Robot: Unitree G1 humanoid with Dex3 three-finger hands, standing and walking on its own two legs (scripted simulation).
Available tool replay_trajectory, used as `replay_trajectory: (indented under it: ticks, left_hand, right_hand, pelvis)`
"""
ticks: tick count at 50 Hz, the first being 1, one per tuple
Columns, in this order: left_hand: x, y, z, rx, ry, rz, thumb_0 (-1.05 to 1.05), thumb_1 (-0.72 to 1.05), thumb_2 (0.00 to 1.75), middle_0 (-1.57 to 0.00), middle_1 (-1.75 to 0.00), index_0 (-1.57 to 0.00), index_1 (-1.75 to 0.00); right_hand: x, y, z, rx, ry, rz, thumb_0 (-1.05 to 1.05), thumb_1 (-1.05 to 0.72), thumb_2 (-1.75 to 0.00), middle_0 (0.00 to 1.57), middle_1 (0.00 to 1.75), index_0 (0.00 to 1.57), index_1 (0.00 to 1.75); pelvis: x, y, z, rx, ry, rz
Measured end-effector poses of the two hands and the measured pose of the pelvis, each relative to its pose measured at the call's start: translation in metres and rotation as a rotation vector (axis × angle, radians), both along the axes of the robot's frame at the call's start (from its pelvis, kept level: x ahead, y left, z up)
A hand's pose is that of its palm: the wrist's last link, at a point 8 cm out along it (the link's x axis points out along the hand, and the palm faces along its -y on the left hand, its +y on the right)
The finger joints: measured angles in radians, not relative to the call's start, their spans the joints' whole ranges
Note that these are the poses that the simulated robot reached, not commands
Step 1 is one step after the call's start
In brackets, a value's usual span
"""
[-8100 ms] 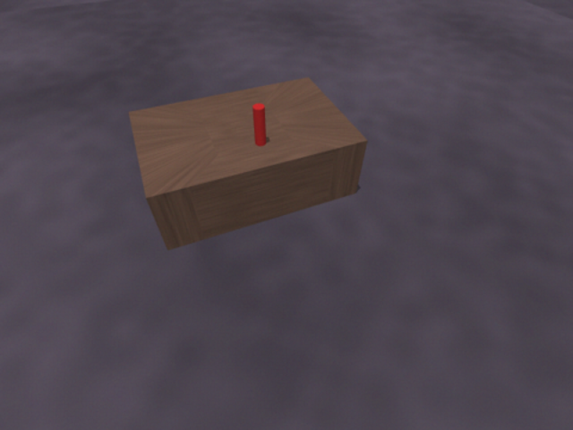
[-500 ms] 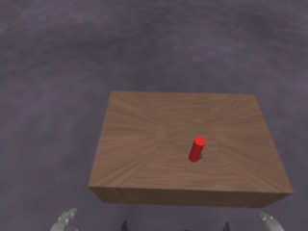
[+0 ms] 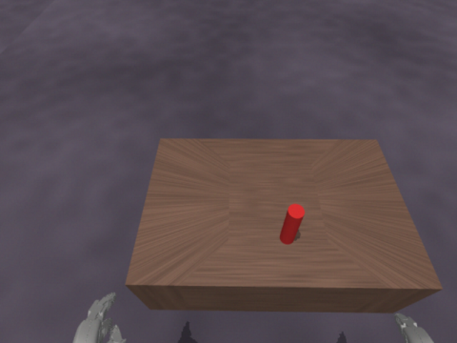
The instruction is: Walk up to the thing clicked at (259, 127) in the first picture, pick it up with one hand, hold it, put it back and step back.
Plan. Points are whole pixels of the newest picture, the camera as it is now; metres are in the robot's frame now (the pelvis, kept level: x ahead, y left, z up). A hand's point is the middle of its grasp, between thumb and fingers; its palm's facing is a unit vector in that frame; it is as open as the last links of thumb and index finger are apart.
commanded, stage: go down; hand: right
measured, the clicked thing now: (291, 225) +0.50 -0.16 -0.31
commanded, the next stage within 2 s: approach in 1.96 s
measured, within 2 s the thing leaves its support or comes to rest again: neither
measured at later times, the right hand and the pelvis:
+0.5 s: hand (398, 295) +0.24 -0.29 -0.08, palm faces +0.12 +0.96 -0.26, open 17.5 cm; pelvis -0.03 +0.01 -0.02, yaw -1 degrees
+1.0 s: hand (402, 237) +0.35 -0.33 -0.06, palm faces +0.10 +0.99 -0.14, open 17.3 cm; pelvis -0.04 +0.00 -0.04, yaw +2 degrees
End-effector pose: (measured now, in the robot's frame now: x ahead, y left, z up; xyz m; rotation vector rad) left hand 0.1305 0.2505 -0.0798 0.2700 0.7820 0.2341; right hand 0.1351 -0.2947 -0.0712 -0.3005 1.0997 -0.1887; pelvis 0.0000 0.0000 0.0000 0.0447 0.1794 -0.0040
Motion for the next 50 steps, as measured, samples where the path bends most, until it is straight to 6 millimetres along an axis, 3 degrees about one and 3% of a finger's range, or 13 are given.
replay_trajectory:
  ticks: [14,17,22,30,40,50]
  left_hand:
    - [-0.004,0.006,-0.002,0.040,-0.058,0.000,0.02,0.90,0.90,-0.19,-0.29,-0.19,-0.30]
    - [-0.008,0.008,-0.003,0.058,-0.057,-0.006,0.02,0.90,0.90,-0.19,-0.29,-0.20,-0.30]
    - [-0.020,0.014,-0.007,0.083,-0.028,-0.004,0.01,0.90,0.90,-0.20,-0.30,-0.20,-0.30]
    - [-0.061,0.029,-0.019,0.103,0.086,0.030,0.01,0.90,0.90,-0.20,-0.29,-0.20,-0.30]
    - [-0.116,0.033,-0.043,0.092,0.294,0.052,0.01,0.91,0.90,-0.19,-0.29,-0.20,-0.29]
    - [-0.126,0.029,-0.052,0.084,0.370,0.041,0.01,0.91,0.90,-0.19,-0.30,-0.20,-0.29]
  right_hand:
    - [-0.001,-0.011,0.004,0.001,-0.055,-0.022,-0.01,0.53,-0.02,0.07,0.05,0.06,0.05]
    - [0.014,-0.019,0.008,0.005,-0.114,-0.035,-0.01,0.53,-0.02,0.07,0.05,0.06,0.05]
    - [0.056,-0.035,0.018,0.031,-0.238,-0.039,-0.01,0.54,-0.02,0.07,0.05,0.06,0.05]
    - [0.117,-0.057,0.029,0.100,-0.356,0.000,-0.01,0.52,-0.02,0.07,0.04,0.05,0.05]
    - [0.154,-0.073,0.024,0.146,-0.499,0.042,-0.01,0.53,-0.03,0.06,0.05,0.05,0.05]
    - [0.187,-0.086,0.028,0.159,-0.614,0.049,-0.01,0.49,-0.04,0.07,0.04,0.05,0.05]
  pelvis:
    - [-0.010,0.005,-0.010,0.006,0.010,-0.011]
    - [-0.014,0.006,-0.012,0.005,0.010,-0.014]
    - [-0.022,0.007,-0.014,0.005,0.014,-0.016]
    - [-0.032,0.006,-0.019,0.002,0.051,0.004]
    - [-0.039,0.003,-0.035,-0.005,0.123,0.025]
    - [-0.040,0.001,-0.044,0.001,0.169,0.032]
